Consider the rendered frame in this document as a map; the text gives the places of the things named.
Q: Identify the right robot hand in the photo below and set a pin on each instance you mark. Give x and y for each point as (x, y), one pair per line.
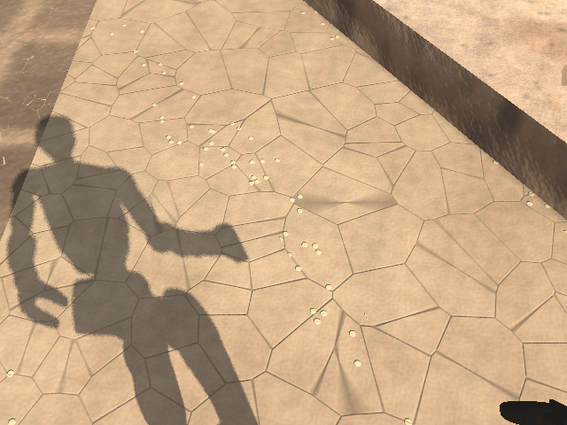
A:
(534, 413)

